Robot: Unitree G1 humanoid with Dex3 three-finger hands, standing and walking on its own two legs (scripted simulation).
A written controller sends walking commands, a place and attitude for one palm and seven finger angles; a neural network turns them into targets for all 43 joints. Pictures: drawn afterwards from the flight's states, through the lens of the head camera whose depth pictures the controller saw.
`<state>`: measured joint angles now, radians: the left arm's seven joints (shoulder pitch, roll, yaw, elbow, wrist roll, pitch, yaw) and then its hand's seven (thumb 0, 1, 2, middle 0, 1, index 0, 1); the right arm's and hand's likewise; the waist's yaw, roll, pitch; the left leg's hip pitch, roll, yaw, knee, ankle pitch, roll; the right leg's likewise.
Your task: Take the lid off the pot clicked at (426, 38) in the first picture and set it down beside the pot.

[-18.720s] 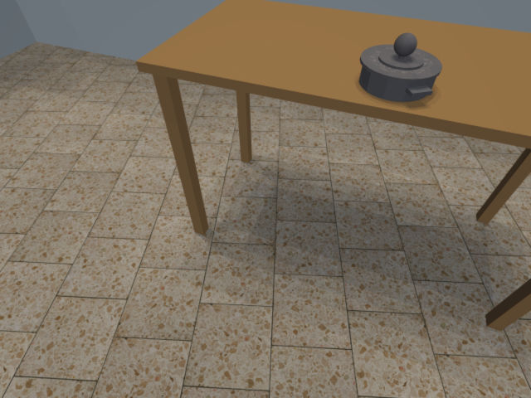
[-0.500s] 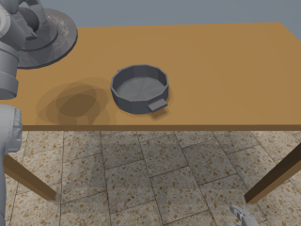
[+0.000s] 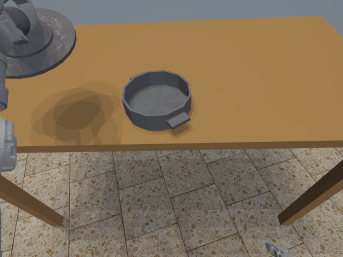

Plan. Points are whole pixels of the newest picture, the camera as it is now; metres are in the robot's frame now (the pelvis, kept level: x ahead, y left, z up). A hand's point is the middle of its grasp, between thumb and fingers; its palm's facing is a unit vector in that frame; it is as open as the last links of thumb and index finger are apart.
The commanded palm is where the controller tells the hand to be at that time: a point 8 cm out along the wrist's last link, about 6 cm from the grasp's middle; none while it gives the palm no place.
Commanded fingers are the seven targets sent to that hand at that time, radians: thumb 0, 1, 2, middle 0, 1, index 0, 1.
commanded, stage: lower the lid onto the table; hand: left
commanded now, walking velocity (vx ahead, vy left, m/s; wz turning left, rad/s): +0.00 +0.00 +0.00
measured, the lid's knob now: (14, 22) +0.48 +0.29 +0.31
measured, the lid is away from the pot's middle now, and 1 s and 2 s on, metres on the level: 0.25 0.24 0.24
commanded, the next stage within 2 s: none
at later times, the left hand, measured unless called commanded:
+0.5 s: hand (24, 46) +0.45 +0.28 +0.28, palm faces -0.15 -0.11 -0.98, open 7.5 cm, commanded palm +0.42 +0.27 +0.34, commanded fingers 0.00 0.71 0.94 -0.83 -1.04 -0.82 -1.03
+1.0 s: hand (36, 65) +0.44 +0.27 +0.24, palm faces -0.24 -0.11 -0.96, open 7.4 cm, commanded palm +0.43 +0.28 +0.31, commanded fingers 0.00 0.71 0.94 -0.83 -1.04 -0.82 -1.03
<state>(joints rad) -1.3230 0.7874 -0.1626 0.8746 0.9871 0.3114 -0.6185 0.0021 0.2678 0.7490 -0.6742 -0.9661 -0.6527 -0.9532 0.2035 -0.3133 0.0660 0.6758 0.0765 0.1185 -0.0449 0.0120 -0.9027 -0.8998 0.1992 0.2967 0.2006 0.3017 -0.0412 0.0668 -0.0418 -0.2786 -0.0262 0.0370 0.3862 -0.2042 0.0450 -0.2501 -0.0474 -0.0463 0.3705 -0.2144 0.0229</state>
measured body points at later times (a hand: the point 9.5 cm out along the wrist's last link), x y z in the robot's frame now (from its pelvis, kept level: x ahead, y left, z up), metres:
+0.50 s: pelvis +0.00 +0.00 +0.00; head +0.03 -0.02 +0.45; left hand +0.45 +0.28 +0.33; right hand +0.13 -0.26 -0.12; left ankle -0.01 +0.09 -0.74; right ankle -0.02 -0.14 -0.74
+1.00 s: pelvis -0.01 -0.01 +0.00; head +0.02 -0.03 +0.45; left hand +0.45 +0.28 +0.30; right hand +0.11 -0.27 -0.12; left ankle -0.01 +0.09 -0.74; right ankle -0.02 -0.14 -0.74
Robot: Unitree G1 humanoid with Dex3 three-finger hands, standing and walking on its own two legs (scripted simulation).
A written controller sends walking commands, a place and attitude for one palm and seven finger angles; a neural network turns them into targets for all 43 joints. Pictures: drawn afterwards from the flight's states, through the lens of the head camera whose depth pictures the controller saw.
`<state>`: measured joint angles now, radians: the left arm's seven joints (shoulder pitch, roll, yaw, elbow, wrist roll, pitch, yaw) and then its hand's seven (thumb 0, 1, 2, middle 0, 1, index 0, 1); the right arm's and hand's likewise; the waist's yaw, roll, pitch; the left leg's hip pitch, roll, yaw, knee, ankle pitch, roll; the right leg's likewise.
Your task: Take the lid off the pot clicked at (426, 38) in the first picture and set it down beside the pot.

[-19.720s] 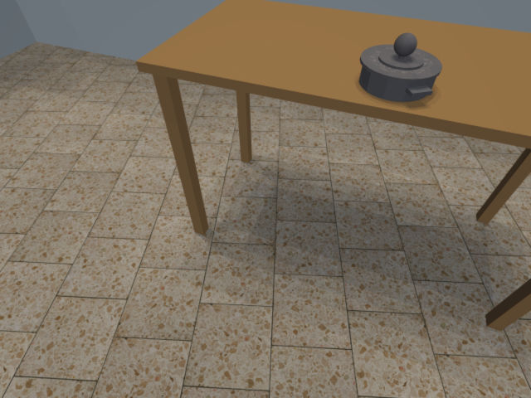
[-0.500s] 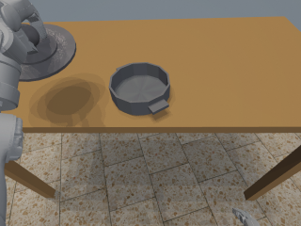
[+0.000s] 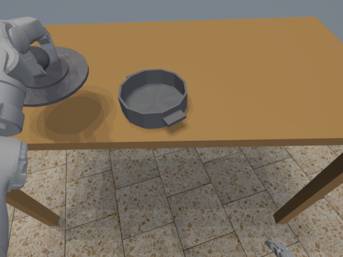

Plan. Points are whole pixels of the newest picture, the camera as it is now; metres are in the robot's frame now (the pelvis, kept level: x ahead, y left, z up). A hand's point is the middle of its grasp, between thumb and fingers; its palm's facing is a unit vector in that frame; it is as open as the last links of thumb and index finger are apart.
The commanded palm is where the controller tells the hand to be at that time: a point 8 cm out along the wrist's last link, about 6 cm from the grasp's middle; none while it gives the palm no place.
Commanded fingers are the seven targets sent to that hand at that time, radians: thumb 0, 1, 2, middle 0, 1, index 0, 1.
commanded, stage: lower the lid onto the table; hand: left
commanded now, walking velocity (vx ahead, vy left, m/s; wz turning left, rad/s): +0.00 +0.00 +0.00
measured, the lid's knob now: (36, 58) +0.47 +0.29 +0.23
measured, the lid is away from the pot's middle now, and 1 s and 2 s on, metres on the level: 0.24 0.24 0.24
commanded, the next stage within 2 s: open the fingers wide in 1.74 s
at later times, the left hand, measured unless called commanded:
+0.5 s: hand (45, 75) +0.46 +0.28 +0.20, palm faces -0.32 -0.12 -0.94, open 7.4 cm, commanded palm +0.45 +0.28 +0.27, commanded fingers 0.00 0.71 0.94 -0.83 -1.04 -0.82 -1.03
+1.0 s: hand (52, 86) +0.46 +0.28 +0.17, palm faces -0.37 -0.13 -0.92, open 7.4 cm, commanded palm +0.45 +0.29 +0.24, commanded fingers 0.00 0.71 0.94 -0.83 -1.04 -0.82 -1.03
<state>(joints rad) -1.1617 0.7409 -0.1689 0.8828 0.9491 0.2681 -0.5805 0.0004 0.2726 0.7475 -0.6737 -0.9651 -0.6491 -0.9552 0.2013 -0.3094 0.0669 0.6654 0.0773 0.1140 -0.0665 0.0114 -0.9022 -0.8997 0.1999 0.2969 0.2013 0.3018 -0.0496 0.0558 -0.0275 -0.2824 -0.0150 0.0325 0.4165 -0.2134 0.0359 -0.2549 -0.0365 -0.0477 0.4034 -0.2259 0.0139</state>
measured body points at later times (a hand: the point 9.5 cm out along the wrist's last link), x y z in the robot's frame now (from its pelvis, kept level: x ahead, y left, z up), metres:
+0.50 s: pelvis +0.01 +0.01 +0.00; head +0.04 -0.01 +0.45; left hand +0.47 +0.28 +0.26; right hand +0.11 -0.26 -0.12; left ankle +0.00 +0.10 -0.74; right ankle -0.02 -0.13 -0.74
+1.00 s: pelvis +0.01 +0.01 +0.00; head +0.05 +0.00 +0.45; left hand +0.48 +0.29 +0.22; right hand +0.10 -0.26 -0.12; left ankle +0.00 +0.10 -0.74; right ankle -0.02 -0.13 -0.74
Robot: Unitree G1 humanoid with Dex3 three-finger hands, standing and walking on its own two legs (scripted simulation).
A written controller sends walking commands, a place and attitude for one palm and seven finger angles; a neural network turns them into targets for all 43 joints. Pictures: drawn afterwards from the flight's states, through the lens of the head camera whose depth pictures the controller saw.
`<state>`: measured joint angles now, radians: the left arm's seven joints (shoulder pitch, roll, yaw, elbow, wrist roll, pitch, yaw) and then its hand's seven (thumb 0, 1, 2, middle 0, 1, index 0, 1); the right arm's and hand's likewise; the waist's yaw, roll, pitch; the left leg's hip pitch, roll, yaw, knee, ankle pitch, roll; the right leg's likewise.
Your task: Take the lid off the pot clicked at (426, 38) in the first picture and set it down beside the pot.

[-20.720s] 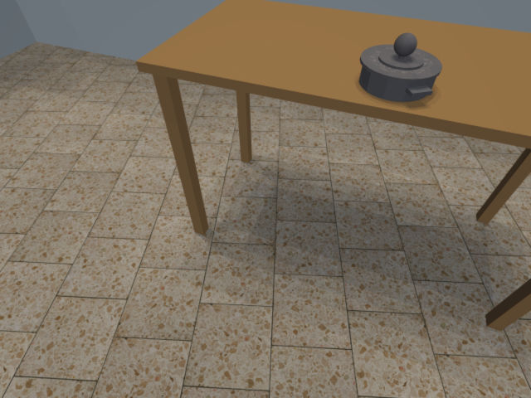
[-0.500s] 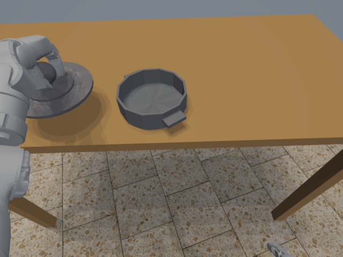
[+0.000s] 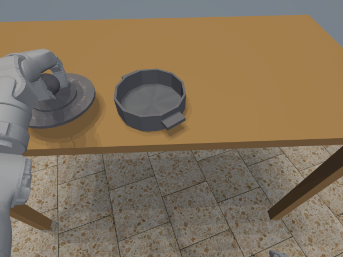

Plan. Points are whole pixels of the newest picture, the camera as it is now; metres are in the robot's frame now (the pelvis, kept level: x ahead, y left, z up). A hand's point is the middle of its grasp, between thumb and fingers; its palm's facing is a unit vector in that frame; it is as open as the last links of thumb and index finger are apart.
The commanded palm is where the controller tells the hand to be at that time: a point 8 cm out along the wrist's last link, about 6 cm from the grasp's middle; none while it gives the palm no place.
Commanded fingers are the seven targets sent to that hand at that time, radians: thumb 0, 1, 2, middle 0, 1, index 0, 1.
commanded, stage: lower the lid onto the table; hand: left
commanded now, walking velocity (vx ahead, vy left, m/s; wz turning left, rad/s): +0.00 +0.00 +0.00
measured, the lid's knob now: (47, 84) +0.47 +0.29 +0.16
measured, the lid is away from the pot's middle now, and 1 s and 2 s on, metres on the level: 0.24 0.24 0.24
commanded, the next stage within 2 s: open the fingers wide in 0.74 s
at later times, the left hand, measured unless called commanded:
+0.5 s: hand (48, 102) +0.43 +0.28 +0.14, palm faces -0.44 -0.11 -0.89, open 7.4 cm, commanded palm +0.44 +0.28 +0.21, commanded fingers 0.00 0.71 0.94 -0.83 -1.04 -0.82 -1.03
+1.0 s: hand (51, 101) +0.45 +0.28 +0.13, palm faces -0.39 -0.05 -0.92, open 7.1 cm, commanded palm +0.45 +0.29 +0.18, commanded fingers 0.00 0.54 0.89 -0.73 -0.99 -0.72 -0.98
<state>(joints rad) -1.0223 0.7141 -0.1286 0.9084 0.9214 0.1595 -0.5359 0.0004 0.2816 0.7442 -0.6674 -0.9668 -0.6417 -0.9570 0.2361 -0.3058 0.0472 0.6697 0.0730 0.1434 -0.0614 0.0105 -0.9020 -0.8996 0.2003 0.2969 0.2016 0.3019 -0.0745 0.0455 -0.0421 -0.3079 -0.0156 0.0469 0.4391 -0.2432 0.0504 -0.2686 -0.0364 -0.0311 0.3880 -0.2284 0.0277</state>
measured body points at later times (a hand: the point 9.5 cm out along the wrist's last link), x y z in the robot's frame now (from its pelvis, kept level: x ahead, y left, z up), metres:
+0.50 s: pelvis -0.01 +0.00 +0.00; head +0.03 -0.01 +0.45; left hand +0.45 +0.28 +0.19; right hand +0.08 -0.27 -0.12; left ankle -0.02 +0.09 -0.74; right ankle -0.03 -0.14 -0.74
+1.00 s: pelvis -0.01 +0.00 -0.01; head +0.04 +0.01 +0.44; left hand +0.47 +0.28 +0.18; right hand +0.04 -0.28 -0.13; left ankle -0.02 +0.09 -0.74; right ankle -0.03 -0.14 -0.74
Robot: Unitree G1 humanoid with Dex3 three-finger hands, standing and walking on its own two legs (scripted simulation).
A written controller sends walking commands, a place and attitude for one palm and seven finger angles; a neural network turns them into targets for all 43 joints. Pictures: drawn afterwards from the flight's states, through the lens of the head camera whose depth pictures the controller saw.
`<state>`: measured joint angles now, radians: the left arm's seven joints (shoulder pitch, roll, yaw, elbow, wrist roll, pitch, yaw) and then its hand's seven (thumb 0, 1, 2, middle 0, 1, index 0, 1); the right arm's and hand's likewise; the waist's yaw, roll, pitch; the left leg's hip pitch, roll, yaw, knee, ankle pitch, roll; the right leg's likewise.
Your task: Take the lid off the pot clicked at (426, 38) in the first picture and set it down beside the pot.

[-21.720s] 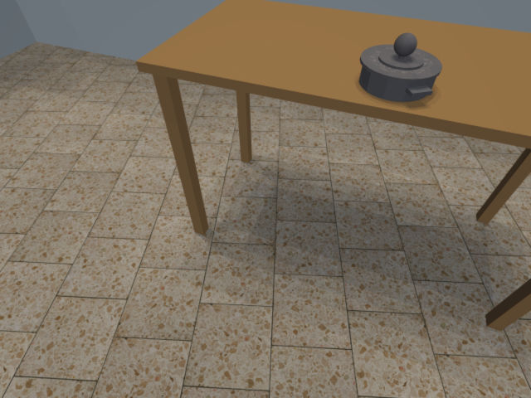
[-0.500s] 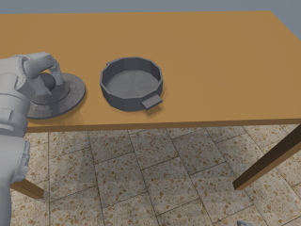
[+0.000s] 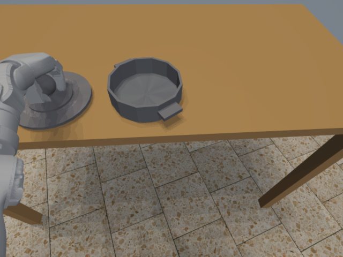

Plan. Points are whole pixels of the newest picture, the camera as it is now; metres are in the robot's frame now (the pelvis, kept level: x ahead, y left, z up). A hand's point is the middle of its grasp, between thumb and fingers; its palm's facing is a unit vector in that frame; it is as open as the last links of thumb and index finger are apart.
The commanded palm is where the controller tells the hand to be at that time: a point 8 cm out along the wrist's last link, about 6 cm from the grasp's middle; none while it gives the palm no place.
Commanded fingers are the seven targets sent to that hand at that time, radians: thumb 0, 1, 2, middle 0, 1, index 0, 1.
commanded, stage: open the fingers wide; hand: left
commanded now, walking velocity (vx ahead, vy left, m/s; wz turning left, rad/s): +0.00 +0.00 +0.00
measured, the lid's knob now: (43, 84) +0.48 +0.29 +0.13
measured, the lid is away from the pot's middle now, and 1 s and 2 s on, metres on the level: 0.24 0.24 0.24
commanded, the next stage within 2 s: raise the empty hand in 0.94 s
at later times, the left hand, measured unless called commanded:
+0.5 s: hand (36, 89) +0.46 +0.29 +0.14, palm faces -0.38 -0.06 -0.92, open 8.2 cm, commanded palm +0.46 +0.29 +0.19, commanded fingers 0.00 -0.01 0.91 -0.54 -0.67 -0.53 -0.67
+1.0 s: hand (36, 88) +0.46 +0.30 +0.14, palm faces -0.37 -0.08 -0.92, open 10.7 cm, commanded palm +0.46 +0.29 +0.19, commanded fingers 0.00 -0.16 0.96 -0.53 -0.51 -0.53 -0.51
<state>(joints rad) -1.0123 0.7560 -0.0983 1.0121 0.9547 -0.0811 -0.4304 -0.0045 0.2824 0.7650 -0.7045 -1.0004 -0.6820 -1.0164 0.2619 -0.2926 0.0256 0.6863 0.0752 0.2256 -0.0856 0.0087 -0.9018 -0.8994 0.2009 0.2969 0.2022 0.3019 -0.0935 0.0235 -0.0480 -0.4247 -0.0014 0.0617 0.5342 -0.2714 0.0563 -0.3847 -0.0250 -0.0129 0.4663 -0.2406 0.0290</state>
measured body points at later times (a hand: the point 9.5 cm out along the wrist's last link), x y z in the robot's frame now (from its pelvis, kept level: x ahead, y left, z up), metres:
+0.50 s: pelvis +0.01 +0.00 +0.00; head +0.06 +0.01 +0.45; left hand +0.47 +0.29 +0.19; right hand +0.08 -0.27 -0.12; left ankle -0.01 +0.08 -0.74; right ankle -0.01 -0.15 -0.73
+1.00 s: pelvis +0.01 +0.00 +0.00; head +0.07 +0.01 +0.45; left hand +0.48 +0.30 +0.19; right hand +0.08 -0.27 -0.12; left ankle -0.01 +0.08 -0.74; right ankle -0.01 -0.15 -0.73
